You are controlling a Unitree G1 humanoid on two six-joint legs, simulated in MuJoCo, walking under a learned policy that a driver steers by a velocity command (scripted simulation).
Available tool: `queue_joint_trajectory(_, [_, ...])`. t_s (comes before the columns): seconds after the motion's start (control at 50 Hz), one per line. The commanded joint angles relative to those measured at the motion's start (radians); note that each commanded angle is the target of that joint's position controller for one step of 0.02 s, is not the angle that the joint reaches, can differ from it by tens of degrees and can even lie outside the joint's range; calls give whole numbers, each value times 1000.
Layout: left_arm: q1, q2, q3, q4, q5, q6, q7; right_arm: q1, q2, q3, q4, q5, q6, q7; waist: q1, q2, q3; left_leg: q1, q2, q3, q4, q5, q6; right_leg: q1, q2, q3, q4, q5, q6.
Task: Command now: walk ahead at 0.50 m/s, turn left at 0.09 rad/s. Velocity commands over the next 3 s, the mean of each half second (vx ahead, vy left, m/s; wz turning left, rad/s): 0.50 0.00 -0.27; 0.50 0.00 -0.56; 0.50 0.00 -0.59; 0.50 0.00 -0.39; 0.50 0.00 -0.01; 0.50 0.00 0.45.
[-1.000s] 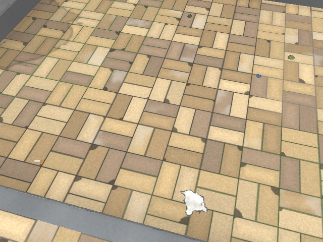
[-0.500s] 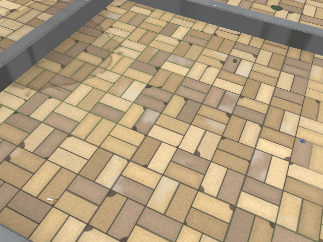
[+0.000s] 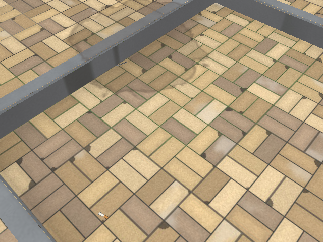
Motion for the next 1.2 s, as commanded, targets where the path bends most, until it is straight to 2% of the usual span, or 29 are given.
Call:
queue_joint_trajectory(0.02, [-110,170,42,-50,7,-9,10,172,-120,-42,21,-3,-31,-26,-167,-157,-62,268,-22,-9,-149,-32,31,-66,-172,86,272,902,-115])
queue_joint_trajectory(0.04, [-98,143,38,-53,-20,0,1,374,-129,-53,98,-15,-49,-36,-250,5,-115,631,-41,15,-227,-1,47,-327,-131,37,552,855,-81])
queue_joint_trajectory(0.06, [-98,66,21,-73,-33,6,-3,540,-197,-77,157,-16,-63,-49,-318,362,-156,964,170,-336,-380,-230,108,-764,-30,-17,938,155,-2])
queue_joint_trajectory(0.08, [-225,141,44,-106,-4,0,9,537,-175,-67,162,23,-61,-53,-309,183,-53,825,206,-439,-436,-251,71,-874,-25,84,982,-80,-19])
queue_joint_trajectory(0.12, [-235,119,45,-113,8,8,-5,369,-198,-73,146,17,-58,-59,-195,71,59,567,276,-539,-503,-460,136,-862,-68,144,802,-29,-52])
queue_joint_trajectory(0.16, [-314,133,70,-121,10,35,-11,199,-142,-53,129,3,-107,-58,-112,10,171,320,244,-436,-485,-543,94,-792,-80,210,618,150,-49])
queue_joint_trajectory(0.2, [-276,56,59,-124,5,70,-35,83,-113,-52,138,23,-133,-67,-9,85,112,60,142,-207,-455,-556,36,-474,-22,103,406,578,-31])
queue_joint_trajectory(0.26, [-230,29,51,-95,-25,74,-60,98,-94,-48,151,31,-155,-76,17,63,41,-15,129,-105,-388,-567,12,-296,3,76,356,946,-37])
queue_joint_trajectory(0.32, [-360,66,52,-108,-25,64,-50,192,-76,-47,184,3,-154,-66,-59,40,107,108,139,-46,-271,-584,-8,-356,6,41,238,972,-47])
queue_joint_trajectory(0.38, [-432,67,48,-108,-1,52,-47,319,-89,-43,217,-15,-125,-97,-124,-9,182,335,158,-29,-83,-464,5,-475,-31,51,-8,898,-51])
queue_joint_trajectory(0.42, [-227,84,58,-20,23,42,-47,309,-101,-42,220,-4,-94,-112,-50,-26,97,391,124,58,220,-158,8,-273,-28,11,-160,882,-94])
queue_joint_trajectory(0.44, [-15,106,78,47,29,41,-45,257,-128,-55,210,28,-82,-103,75,-110,-30,325,25,164,613,-132,0,-19,-7,-2,-242,940,-160])
queue_joint_trajectory(0.46, [84,134,87,89,17,44,-46,238,-74,-47,196,20,-77,-80,101,-219,-48,14,-72,171,1003,-655,8,202,-64,64,-134,990,-204])
queue_joint_trajectory(0.48, [86,204,87,70,14,31,-46,304,-28,-30,121,37,-88,-76,-14,-315,-121,-317,-28,19,1054,-666,14,449,-215,267,193,1385,-236])
queue_joint_trajectory(0.5, [101,176,83,57,-3,29,-35,281,-61,-21,107,22,-96,-78,33,-202,-212,-458,9,-36,1037,-537,8,546,-292,418,153,1324,-291])
queue_joint_trajectory(0.52, [77,145,77,52,-13,32,-19,233,-73,-18,97,0,-95,-74,17,-64,-193,-526,33,-46,1020,-462,-10,475,-304,485,87,1083,-329])
queue_joint_trajectory(0.54, [-41,233,97,15,-13,28,19,215,-80,-12,72,-3,-99,-63,-35,-158,-241,-553,61,-93,850,-393,-54,360,-416,743,-58,454,-418])
queue_joint_trajectory(0.56, [-128,152,73,-11,-7,11,33,94,-138,-26,70,-14,-89,-58,-60,40,-104,-503,106,-113,714,-340,-108,154,-396,741,-124,490,-408])
queue_joint_trajectory(0.58, [-155,143,61,-5,-16,5,36,36,-116,-23,41,-9,-63,-49,-93,68,-20,-349,109,-104,521,-299,-149,-73,-335,668,-170,597,-391])
queue_joint_trajectory(0.68, [-138,108,64,23,-40,0,13,-32,-33,11,14,23,-44,-29,-67,-56,-25,44,47,-22,-13,-18,-139,-256,-80,330,-182,843,-251])
queue_joint_trajectory(0.76, [-77,103,68,30,-32,22,7,-121,-37,8,-16,36,-52,-33,-19,-48,-23,71,-10,-13,-180,-7,-114,-127,-88,379,-123,778,-206])
queue_joint_trajectory(0.82, [-137,136,80,5,-21,24,10,4,-79,-13,9,35,-66,-39,-98,-59,-31,286,-41,-35,-305,-98,-90,-174,-87,430,-20,708,-175])
queue_joint_trajectory(0.84, [-161,132,81,-5,-22,17,5,129,-116,-28,45,25,-78,-47,-157,-16,-82,455,-18,-63,-357,-124,-68,-232,-29,394,127,669,-152])
queue_joint_trajectory(0.86, [-166,75,66,-40,-30,4,0,292,-200,-51,59,4,-87,-60,-220,105,-216,672,196,-280,-392,-282,-18,-342,42,293,398,477,-120])
queue_joint_trajectory(0.88, [-51,8,55,-60,-54,9,3,300,-269,-67,51,-1,-69,-66,-155,291,-304,834,425,-684,-518,-417,89,-604,168,172,641,-114,-101])
queue_joint_trajectory(0.9, [-69,83,64,-41,-20,28,9,250,-207,-64,45,14,-51,-67,-136,169,-213,736,415,-753,-548,-644,106,-713,77,154,749,-79,-105])
queue_joint_trajectory(0.94, [-175,68,64,-53,-4,40,-12,134,-91,-38,26,23,-47,-61,-108,45,-11,500,310,-486,-606,-532,59,-700,6,140,730,84,-93])
queue_joint_trajectory(0.98, [-173,48,60,-50,7,57,-28,140,-71,-34,43,23,-61,-62,-83,104,15,407,244,-293,-635,-295,28,-629,-34,126,688,143,-71])
queue_joint_trajectory(1.2, [-478,19,29,-153,-2,73,-53,298,-106,-52,116,37,-92,-55,-117,69,30,490,224,64,-672,46,33,-695,-65,56,392,452,-29])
